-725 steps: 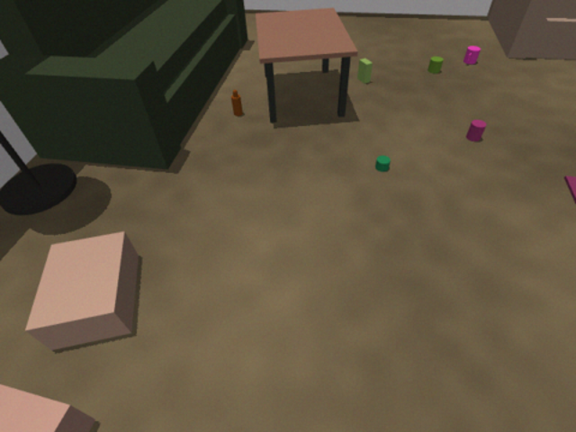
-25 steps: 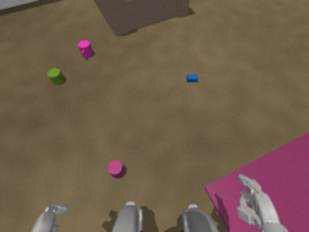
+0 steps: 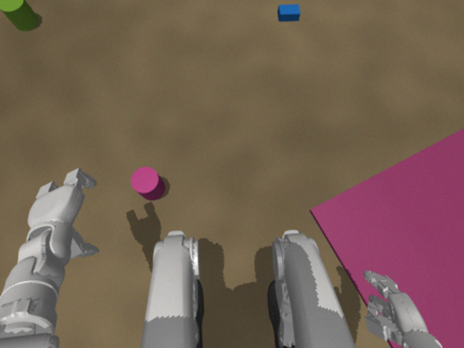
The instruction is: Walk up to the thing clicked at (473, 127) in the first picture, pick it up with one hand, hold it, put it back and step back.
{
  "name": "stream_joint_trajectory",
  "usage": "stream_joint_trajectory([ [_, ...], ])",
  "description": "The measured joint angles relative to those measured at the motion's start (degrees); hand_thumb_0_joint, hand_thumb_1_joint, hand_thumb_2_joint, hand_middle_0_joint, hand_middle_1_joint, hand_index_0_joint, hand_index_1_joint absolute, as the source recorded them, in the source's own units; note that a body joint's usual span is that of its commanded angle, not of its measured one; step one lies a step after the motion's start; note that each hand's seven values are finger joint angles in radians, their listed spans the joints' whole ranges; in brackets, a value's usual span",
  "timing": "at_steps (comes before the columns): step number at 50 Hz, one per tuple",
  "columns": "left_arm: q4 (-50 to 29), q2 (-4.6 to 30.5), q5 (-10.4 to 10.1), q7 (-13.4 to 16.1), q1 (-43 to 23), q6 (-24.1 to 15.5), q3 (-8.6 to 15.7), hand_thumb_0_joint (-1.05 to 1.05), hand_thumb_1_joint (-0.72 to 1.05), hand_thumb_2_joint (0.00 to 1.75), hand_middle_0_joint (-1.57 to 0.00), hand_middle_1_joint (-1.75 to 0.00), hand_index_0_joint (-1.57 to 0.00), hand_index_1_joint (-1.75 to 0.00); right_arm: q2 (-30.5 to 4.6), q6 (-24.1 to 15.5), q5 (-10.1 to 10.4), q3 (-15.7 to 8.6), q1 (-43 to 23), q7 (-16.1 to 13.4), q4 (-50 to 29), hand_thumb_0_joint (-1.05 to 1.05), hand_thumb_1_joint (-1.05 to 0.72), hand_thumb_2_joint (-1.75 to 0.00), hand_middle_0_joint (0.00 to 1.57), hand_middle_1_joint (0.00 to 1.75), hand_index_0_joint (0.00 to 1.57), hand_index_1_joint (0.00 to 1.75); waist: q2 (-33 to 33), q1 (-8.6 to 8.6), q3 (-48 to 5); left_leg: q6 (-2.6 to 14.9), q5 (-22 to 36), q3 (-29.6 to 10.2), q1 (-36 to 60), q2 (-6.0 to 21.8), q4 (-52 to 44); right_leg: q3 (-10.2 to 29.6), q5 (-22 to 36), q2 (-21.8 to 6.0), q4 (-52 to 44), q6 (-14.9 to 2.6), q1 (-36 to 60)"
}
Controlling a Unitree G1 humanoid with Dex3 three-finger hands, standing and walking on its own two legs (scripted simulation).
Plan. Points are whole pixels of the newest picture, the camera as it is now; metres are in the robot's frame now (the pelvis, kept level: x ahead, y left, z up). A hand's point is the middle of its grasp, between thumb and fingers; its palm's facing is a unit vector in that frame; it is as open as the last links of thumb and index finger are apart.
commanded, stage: rise first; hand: left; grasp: from above
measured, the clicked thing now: (149, 184) +0.49 +0.26 -0.42
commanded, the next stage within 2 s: approach in 1.36 s
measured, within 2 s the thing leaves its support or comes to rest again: neither
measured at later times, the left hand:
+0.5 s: hand (102, 197) +0.40 +0.32 -0.23, palm faces -0.45 -0.09 -0.89, open 14.0 cm
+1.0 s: hand (115, 187) +0.44 +0.31 -0.28, palm faces -0.44 -0.05 -0.90, open 14.2 cm
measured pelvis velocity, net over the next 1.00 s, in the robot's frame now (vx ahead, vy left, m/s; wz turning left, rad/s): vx -0.01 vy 0.01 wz -0.08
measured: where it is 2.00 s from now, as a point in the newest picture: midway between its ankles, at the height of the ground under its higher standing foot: (238, 333)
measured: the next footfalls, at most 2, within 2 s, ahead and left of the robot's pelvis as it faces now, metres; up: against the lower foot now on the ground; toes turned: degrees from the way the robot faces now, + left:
none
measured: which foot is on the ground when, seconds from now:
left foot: down 0.00-1.00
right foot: down 0.00-1.00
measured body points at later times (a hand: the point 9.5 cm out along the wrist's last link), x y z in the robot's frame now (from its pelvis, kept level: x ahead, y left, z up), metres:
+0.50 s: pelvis -0.02 +0.01 -0.09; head +0.20 +0.06 +0.30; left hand +0.42 +0.32 -0.18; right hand +0.05 -0.27 -0.21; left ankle +0.08 +0.13 -0.43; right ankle +0.07 -0.12 -0.43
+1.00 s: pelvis -0.01 +0.01 -0.12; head +0.23 +0.06 +0.26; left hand +0.46 +0.31 -0.23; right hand +0.05 -0.27 -0.24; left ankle +0.08 +0.13 -0.43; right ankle +0.07 -0.12 -0.43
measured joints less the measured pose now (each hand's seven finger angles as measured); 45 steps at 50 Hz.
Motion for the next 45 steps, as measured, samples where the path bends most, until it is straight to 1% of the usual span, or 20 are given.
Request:
stream_joint_trajectory([
  [5,5.34,1.98,5.1,1.79,-5.53,-2.13,0.37,0.0,-0.5,1.0,-0.07,-1.1,-0.08,-1.09,0.71,1.64,-0.58,0.4,1.64,0.29,1.34,0.0,-0.87,-0.89,0.21,0.3,0.2,0.3,0.07,-1.24,0.73,0.19,0.56,-0.75,-5.18,-0.03,4.68,-0.5,0.63,0.26,4.19,0.3,-4.76],
  [9,9.0,4.03,8.56,3.33,-8.91,-3.24,0.4,0.0,-0.5,1.0,-0.07,-1.09,-0.08,-1.08,1.06,3.03,-1.09,0.9,2.81,0.49,1.86,0.0,-0.87,-0.89,0.21,0.3,0.2,0.3,-0.03,-2.52,1.43,0.39,1.03,-1.22,-8.25,-0.12,7.51,-0.81,1.11,0.37,6.66,0.55,-7.47],
  [19,16.76,8.08,15.8,6.83,-15.88,-5.21,-0.34,0.0,-0.51,1.01,-0.08,-1.05,-0.09,-1.04,0.95,5.3,-2.6,2.26,3.9,1.29,3.13,0.0,-0.89,-0.9,0.21,0.3,0.21,0.3,-0.72,-5.28,2.55,0.8,1.37,-2.05,-13.89,-0.49,13.11,-1.35,1.23,0.44,11.63,0.99,-12.29],
  [26,20.22,9.91,20.2,9.1,-19.48,-6.45,-0.53,0.0,-0.51,1.01,-0.1,-1.0,-0.1,-1.0,1.0,5.9,-3.99,3.01,3.07,2.08,3.61,0.0,-0.9,-0.9,0.21,0.3,0.21,0.3,-1.39,-6.25,3.41,0.93,1.13,-2.57,-16.89,-0.61,16.38,-1.67,0.92,0.59,14.58,1.31,-14.92],
  [31,22.31,10.72,22.69,10.78,-21.38,-6.92,-0.5,0.0,-0.5,0.99,-0.11,-0.98,-0.11,-0.98,1.28,6.1,-4.87,3.46,1.93,2.55,3.9,0.0,-0.91,-0.9,0.21,0.3,0.21,0.3,-1.68,-6.75,4.06,1.0,0.87,-2.81,-18.52,-0.59,18.26,-1.78,0.68,0.76,16.28,1.45,-16.41],
  [35,23.66,11.26,24.1,11.92,-22.42,-7.19,-0.37,0.0,-0.5,0.99,-0.12,-0.98,-0.12,-0.97,1.56,6.2,-5.44,3.82,1.26,2.85,4.0,0.0,-0.91,-0.9,0.21,0.3,0.21,0.3,-1.79,-7.04,4.34,0.98,0.54,-2.95,-19.63,-0.54,19.46,-1.84,0.41,0.9,17.41,1.48,-17.5],
  [38,24.65,11.61,24.44,12.75,-23.16,-7.16,-0.23,0.0,-0.51,0.99,-0.12,-0.98,-0.12,-0.98,1.8,6.18,-5.84,4.14,0.87,2.97,4.04,0.0,-0.91,-0.9,0.21,0.3,0.21,0.3,-1.92,-7.24,4.59,0.94,0.22,-3.06,-20.24,-0.46,20.18,-1.88,0.18,1.02,18.09,1.55,-18.17],
  [45,25.87,12.28,24.03,13.84,-24.29,-6.14,0.55,0.0,-0.53,1.01,-0.1,-1.0,-0.1,-1.0,2.05,5.93,-6.44,4.85,0.32,3.28,3.97,0.0,-0.91,-0.9,0.21,0.3,0.21,0.3,-2.13,-7.82,5.59,0.78,-0.53,-3.44,-20.97,-0.22,21.4,-2.12,-0.25,1.35,19.11,1.64,-19.02],
])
